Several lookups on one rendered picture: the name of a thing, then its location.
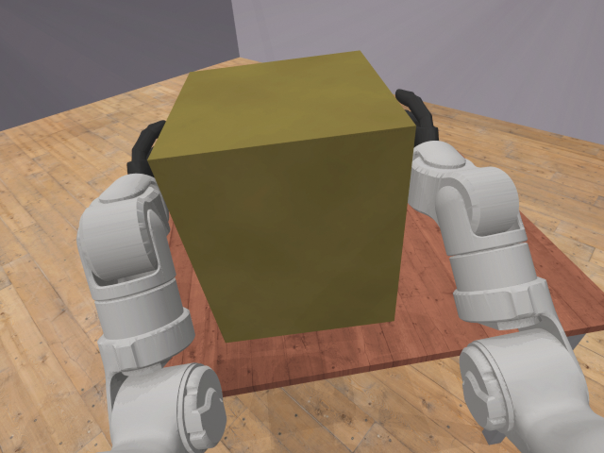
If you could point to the table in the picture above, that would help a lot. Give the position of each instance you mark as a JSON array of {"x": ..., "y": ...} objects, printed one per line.
[{"x": 426, "y": 324}]

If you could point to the carton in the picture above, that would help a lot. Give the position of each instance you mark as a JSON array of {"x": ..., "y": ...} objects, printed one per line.
[{"x": 288, "y": 183}]

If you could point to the left robot forearm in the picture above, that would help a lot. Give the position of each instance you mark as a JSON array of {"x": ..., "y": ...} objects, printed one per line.
[{"x": 123, "y": 247}]

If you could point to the robot right hand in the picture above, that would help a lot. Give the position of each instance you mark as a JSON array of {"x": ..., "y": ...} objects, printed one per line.
[{"x": 425, "y": 130}]

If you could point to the robot left hand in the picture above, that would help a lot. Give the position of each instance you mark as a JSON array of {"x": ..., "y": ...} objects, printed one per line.
[{"x": 142, "y": 149}]

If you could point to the right robot forearm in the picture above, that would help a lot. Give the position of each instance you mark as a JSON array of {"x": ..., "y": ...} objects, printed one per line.
[{"x": 477, "y": 211}]

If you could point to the left robot upper arm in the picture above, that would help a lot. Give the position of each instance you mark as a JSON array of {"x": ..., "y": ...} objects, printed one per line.
[{"x": 177, "y": 409}]

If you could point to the right robot upper arm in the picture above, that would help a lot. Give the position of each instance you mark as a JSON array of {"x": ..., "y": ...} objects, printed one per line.
[{"x": 526, "y": 385}]

